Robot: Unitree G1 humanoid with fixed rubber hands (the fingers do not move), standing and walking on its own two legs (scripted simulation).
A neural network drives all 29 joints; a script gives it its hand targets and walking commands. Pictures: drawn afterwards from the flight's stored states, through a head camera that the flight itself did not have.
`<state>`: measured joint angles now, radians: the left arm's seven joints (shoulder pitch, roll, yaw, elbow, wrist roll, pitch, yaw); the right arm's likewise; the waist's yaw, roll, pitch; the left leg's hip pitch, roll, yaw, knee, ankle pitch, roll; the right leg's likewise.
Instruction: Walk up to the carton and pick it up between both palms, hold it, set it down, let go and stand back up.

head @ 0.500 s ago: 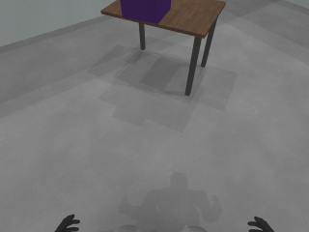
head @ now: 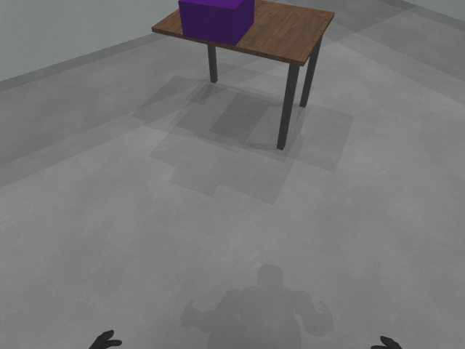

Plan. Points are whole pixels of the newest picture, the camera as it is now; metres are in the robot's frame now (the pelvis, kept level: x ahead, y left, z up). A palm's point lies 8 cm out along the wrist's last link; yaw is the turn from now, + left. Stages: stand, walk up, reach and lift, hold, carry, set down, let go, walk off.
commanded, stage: stand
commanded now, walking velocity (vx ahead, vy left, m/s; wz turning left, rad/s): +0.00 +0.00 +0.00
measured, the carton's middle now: (218, 12) +1.51 +0.11 -0.09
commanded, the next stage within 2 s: walk up in 1.22 s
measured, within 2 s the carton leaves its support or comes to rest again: neither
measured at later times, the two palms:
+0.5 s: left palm out of the picture +0.07 +0.28 -0.10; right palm out of the picture +0.07 -0.27 -0.10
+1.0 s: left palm out of the picture +0.06 +0.29 -0.10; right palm out of the picture +0.05 -0.27 -0.10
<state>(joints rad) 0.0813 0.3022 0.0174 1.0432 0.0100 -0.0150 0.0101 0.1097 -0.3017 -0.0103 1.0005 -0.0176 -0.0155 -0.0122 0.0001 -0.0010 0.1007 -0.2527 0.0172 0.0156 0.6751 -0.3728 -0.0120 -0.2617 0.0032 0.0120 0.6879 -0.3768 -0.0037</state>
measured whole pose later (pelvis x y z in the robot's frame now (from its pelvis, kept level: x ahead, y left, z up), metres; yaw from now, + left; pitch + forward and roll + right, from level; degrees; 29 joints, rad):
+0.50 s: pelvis -0.01 +0.01 +0.02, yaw -1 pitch -4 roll +0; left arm 0.09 0.30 0.01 1.13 0.01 -0.02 0.00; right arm 0.10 -0.29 -0.02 1.09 -0.02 -0.02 0.00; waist 0.00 -0.01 0.08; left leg -0.12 0.02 0.04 0.42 -0.22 -0.01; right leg -0.13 0.01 0.03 0.42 -0.21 0.01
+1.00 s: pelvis -0.01 +0.01 +0.03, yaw -2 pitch -4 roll +0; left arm 0.11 0.31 0.00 1.14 0.01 -0.02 0.00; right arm 0.11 -0.30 -0.02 1.11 -0.01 -0.02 0.00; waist 0.00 -0.01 0.07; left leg -0.11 0.01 0.04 0.37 -0.20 0.00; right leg -0.12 0.00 0.04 0.38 -0.19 0.01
